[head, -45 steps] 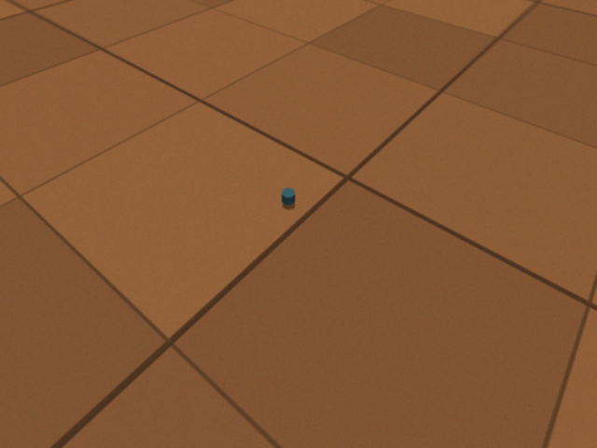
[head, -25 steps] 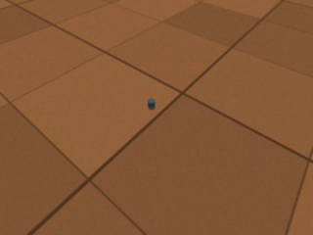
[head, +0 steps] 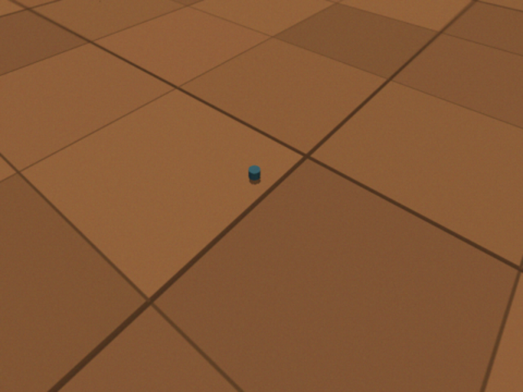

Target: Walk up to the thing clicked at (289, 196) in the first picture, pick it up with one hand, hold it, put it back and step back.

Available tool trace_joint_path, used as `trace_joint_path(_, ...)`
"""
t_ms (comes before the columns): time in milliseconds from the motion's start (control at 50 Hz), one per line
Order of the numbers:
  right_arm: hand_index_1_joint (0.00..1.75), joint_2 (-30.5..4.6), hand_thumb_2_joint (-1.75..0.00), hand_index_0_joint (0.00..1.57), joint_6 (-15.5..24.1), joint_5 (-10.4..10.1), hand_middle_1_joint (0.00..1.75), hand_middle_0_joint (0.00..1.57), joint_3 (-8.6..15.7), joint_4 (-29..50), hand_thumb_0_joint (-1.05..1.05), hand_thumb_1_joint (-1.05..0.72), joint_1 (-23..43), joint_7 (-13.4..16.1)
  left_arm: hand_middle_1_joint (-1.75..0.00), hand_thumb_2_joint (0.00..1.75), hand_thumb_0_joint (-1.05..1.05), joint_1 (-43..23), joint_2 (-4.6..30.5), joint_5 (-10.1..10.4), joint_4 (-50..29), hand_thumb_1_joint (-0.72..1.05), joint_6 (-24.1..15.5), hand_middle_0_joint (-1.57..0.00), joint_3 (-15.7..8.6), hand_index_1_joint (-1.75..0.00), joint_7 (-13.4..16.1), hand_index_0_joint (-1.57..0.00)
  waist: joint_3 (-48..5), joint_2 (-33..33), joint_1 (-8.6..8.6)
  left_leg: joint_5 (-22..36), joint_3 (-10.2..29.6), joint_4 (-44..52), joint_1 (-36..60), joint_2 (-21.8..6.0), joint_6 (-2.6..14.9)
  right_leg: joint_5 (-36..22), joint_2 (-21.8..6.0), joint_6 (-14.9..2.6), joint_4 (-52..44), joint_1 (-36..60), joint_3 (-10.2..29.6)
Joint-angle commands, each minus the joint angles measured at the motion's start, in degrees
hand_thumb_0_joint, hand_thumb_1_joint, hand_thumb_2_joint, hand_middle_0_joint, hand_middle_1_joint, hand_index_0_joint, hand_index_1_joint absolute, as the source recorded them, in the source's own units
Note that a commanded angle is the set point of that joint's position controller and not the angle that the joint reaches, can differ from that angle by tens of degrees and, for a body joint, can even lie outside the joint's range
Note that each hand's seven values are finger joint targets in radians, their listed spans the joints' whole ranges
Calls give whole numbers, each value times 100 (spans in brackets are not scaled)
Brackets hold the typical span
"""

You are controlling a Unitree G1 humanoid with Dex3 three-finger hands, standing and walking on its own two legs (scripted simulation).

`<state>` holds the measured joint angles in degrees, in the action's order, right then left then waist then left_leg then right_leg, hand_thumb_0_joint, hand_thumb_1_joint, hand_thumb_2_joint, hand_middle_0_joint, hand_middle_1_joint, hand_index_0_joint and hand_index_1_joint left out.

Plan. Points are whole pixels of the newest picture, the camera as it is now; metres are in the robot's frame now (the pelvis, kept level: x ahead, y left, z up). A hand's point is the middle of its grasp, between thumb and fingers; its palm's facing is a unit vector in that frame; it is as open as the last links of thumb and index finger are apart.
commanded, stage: stand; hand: left
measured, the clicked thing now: (254, 172) +1.27 +0.05 -0.76
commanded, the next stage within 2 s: walk up in 0.22 s
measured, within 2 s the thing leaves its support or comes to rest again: neither
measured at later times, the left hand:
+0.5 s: hand out of the picture +0.13 +0.24 -0.15, palm faces -0.11 -0.91 -0.40, open 7.4 cm
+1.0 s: hand (164, 306) +0.31 +0.21 -0.19, palm faces -0.14 -0.94 -0.33, open 7.4 cm
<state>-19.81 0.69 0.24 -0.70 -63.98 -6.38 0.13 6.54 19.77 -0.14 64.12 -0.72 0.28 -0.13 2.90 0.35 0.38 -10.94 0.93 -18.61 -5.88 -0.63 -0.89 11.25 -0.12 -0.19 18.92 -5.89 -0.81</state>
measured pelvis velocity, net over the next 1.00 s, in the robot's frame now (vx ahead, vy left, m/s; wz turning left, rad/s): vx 0.26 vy -0.05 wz -0.15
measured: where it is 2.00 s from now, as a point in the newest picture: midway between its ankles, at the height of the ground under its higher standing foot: (293, 285)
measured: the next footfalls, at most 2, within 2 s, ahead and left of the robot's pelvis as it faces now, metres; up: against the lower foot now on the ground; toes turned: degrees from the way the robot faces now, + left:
right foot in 0.50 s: +0.12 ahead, -0.18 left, +0.00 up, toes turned -7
left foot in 0.92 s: +0.42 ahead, +0.04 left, +0.00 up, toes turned -3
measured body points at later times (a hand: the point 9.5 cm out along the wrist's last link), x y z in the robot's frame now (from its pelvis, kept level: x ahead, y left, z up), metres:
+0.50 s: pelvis +0.05 -0.04 -0.02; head +0.06 -0.05 +0.43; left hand +0.14 +0.29 -0.12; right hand +0.06 -0.38 -0.14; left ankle -0.01 +0.13 -0.75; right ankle +0.08 -0.17 -0.75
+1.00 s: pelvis +0.26 -0.05 -0.03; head +0.29 -0.03 +0.42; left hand +0.32 +0.26 -0.16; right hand +0.34 -0.38 -0.12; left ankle +0.38 +0.04 -0.75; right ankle +0.11 -0.17 -0.70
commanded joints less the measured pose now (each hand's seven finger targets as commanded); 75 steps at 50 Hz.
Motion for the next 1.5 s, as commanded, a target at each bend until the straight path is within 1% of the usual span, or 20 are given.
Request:
trace_joint_path(0,30,-1179,-90,20,104,18,30,20,228,312,0,-90,146,59,-30,90,0,-198,1230,-12,-323,90,-107,-20,-252,-30,75,-20,-411,-22,-26,1026,465,230,-6,-646,204,-1159,-748,-130,-216,156,561)
trace_joint_path(180,30,-1213,-90,20,102,10,30,20,262,334,0,-90,172,54,-30,90,0,-180,1228,-29,-351,90,-120,-20,-247,-30,84,-20,-402,-72,-36,1074,468,241,82,-649,181,-1124,-715,-118,-274,92,538)
trace_joint_path(220,30,-1844,-90,20,266,210,30,20,698,591,0,-90,-277,-92,-30,90,0,143,1752,-234,-709,90,-136,-20,-668,-30,-179,-20,-539,-93,-126,-2950,593,-332,-22,-581,713,2842,-526,-454,268,-754,945)
trace_joint_path(320,30,-2155,-90,20,416,242,30,20,957,765,0,-90,-710,-113,-30,90,0,-560,1345,-216,-1302,90,-171,-20,-660,-30,-293,-20,655,755,-481,-2371,2570,1151,816,-2368,1641,1639,-377,-165,2655,-3335,615)
trace_joint_path(380,30,-1895,-90,20,442,241,30,20,906,1056,0,-90,-579,-130,-30,90,0,-374,1482,-192,-1390,90,-251,-20,-666,-30,-413,-20,163,419,-342,-2015,1807,945,851,-1938,1505,1704,-537,-77,2384,-2801,596)
trace_joint_path(460,30,-1744,-90,20,324,261,30,20,880,1484,0,-90,698,-204,-30,90,0,1499,1475,-146,-818,90,-248,-20,-816,-30,-405,-20,-259,650,758,-1008,-126,-784,-920,-907,825,46,-128,-84,831,328,-162)
trace_joint_path(500,30,-954,-90,20,303,185,30,20,605,1631,0,-90,160,-237,-30,90,0,2598,2302,-258,-612,90,-309,-20,-1116,-30,-225,-20,-495,-2123,1133,-2414,-626,-3904,-3200,224,372,1567,-891,-366,-83,1994,1897)
trace_joint_path(520,30,-1192,-90,20,246,116,30,20,647,1646,0,-90,-125,-221,-30,90,0,1772,2405,-255,-1030,90,-341,-20,-1058,-30,-223,-20,-340,-1651,631,-2280,-183,-4406,-3427,236,219,3253,-1964,-972,-1208,1295,3951)
trace_joint_path(540,30,-1633,-90,20,231,167,30,20,756,1560,0,-90,-182,-213,-30,90,0,1130,2533,-175,-1286,90,-317,-20,-1041,-30,-242,-20,212,-1046,406,-1934,221,-4385,-3080,-259,233,3973,-2220,-1329,-1327,330,4129)
trace_joint_path(640,30,-1562,-90,20,271,100,30,20,723,1269,0,-90,-689,-331,-30,90,0,948,1866,3,-1406,90,-440,-20,-786,-30,-194,-20,587,-567,62,-697,213,-3891,-2616,-649,291,1040,-1264,-1098,-808,-189,1968)
trace_joint_path(820,30,-1350,-90,20,361,135,30,20,764,1881,0,-90,141,-420,-30,90,0,1289,1912,2,-1705,90,-464,-20,-729,-30,-184,-20,305,-575,305,334,-381,-1534,-1629,-404,162,-1456,-1031,-997,-13,-205,819)
trace_joint_path(880,30,-1464,-90,20,401,150,30,20,908,1665,0,-90,-759,-355,-30,90,0,1295,1888,21,-1816,90,-440,-20,-676,-30,-161,-20,-133,-74,-211,452,-633,-1154,121,-45,386,-1888,-805,-815,1325,-873,557)
trace_joint_path(900,30,-1725,-90,20,438,191,30,20,1024,1521,0,-90,-1551,-303,-30,90,0,1466,1650,22,-1867,90,-434,-20,-609,-30,-147,-20,-597,552,-577,-73,-433,-917,1209,-164,643,-1853,-423,-644,2763,-1343,250)
trace_joint_path(940,30,-2331,-90,20,489,196,30,20,1190,1620,0,-90,-2238,-215,-30,90,0,1938,1348,131,-1892,90,-417,-20,-552,-30,-59,-20,-1245,1558,-689,-1705,3670,310,2219,-2433,1432,1925,728,-322,4899,-3120,392)
trace_joint_path(960,30,-2370,-90,20,470,26,30,20,1230,1697,0,-90,-1813,-235,-30,90,0,1842,1830,79,-1777,90,-367,-20,-609,-30,8,-20,-1090,1146,-568,-2146,3827,391,1790,-2676,1807,1954,183,-398,5411,-3135,826)
trace_joint_path(1080,30,-1681,-90,20,531,-24,30,20,861,2038,0,-90,-932,-212,-30,90,0,1906,1490,64,-1608,90,-314,-20,-611,-30,-237,-20,70,764,-5,67,413,487,-655,-1368,1118,636,-289,-108,4230,-2052,534)
trace_joint_path(1180,30,-1902,-90,20,563,25,30,20,905,2190,0,-90,-947,-263,-30,90,0,1124,1433,-64,-1867,90,-289,-20,-638,-30,-412,-20,486,913,-131,-1213,278,851,-912,-1570,1425,190,-648,50,2586,-2234,170)
trace_joint_path(1340,30,-1521,-90,20,439,44,30,20,719,2227,0,-90,-1162,-283,-30,90,0,1766,1765,-125,-1536,90,-491,-20,-880,-30,-322,-20,-455,-517,390,-559,-330,-1813,-1574,-961,891,324,-130,-232,1213,497,-121)
trace_joint_path(1400,30,-1670,-90,20,321,42,30,20,666,2156,0,-90,-1479,-213,-30,90,0,1874,2408,0,-1710,90,-572,-20,-977,-30,-187,-20,-156,-1344,430,-1894,-92,-4905,-3295,-31,298,1691,-2388,-1380,-526,701,3964)
trace_joint_path(1480,30,-1572,-90,20,273,-116,30,20,660,1824,0,-90,-1529,-235,-30,90,0,1331,1976,92,-1833,90,-570,-20,-817,-30,-95,-20,213,-920,42,-983,437,-4452,-2737,-351,312,-330,-1553,-921,-349,-218,1788)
